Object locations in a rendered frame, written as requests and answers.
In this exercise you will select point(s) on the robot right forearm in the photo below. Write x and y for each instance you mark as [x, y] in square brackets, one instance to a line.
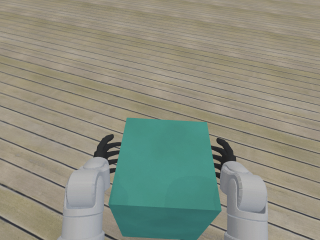
[247, 203]

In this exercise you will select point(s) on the robot left forearm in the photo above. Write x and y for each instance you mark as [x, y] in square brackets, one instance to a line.
[84, 201]

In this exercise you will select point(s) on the right robot hand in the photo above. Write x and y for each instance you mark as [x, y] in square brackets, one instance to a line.
[227, 154]

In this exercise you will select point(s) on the carton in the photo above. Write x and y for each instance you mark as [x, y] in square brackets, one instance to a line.
[165, 184]

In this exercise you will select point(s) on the left robot hand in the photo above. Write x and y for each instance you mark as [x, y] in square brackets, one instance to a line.
[103, 147]

